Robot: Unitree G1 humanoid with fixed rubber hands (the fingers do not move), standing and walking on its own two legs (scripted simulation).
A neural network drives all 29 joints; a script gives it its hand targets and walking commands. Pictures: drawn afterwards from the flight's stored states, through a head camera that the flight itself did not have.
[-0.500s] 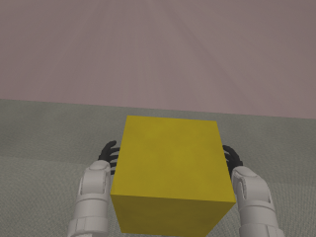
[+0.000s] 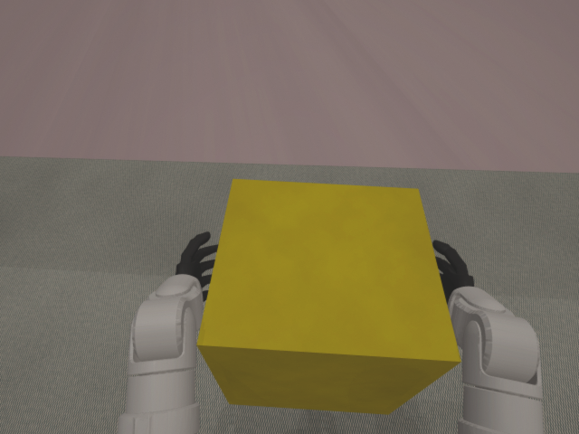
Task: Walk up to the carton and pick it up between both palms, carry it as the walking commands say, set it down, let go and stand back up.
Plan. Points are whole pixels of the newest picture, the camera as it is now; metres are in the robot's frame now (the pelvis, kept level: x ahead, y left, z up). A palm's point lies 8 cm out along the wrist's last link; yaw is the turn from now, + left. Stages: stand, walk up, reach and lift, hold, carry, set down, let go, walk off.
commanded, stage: carry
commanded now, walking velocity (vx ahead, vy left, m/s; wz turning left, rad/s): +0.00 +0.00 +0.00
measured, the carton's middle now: (316, 305) +0.30 +0.00 +0.02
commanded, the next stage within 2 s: hold in 1.56 s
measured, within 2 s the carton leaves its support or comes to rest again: neither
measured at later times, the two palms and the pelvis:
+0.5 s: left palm (168, 309) +0.25 +0.18 +0.09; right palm (450, 298) +0.27 -0.16 +0.10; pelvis -0.01 +0.00 +0.00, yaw +2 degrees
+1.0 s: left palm (157, 330) +0.22 +0.19 +0.09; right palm (454, 319) +0.24 -0.15 +0.11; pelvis -0.03 +0.00 +0.00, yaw +2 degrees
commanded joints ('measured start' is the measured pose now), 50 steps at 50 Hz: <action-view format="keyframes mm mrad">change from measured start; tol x8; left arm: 1 -435 -850 -730 -313 -445 84 -187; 50 -433 -826 -747 -225 -428 136 -199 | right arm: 1 -462 901 859 -249 391 82 143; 50 -402 880 765 -71 323 119 175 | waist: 1 -1 -193 -330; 10 -5 129 -424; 18 -12 -30 -354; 50 -19 60 -201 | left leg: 1 -112 -31 115 -51 -24 18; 4 61 -28 108 -273 218 30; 9 316 170 -80 -201 810 115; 19 121 50 19 -192 321 57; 21 135 65 -3 -218 408 64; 50 102 39 -35 -287 189 71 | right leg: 1 281 -254 67 -33 894 -79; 6 147 -166 10 43 699 -14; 10 23 -68 -25 -7 132 27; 13 109 -134 16 -31 416 9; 17 155 -173 30 -33 591 -8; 24 26 -145 30 -102 188 9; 50 -40 -144 63 -174 -31 1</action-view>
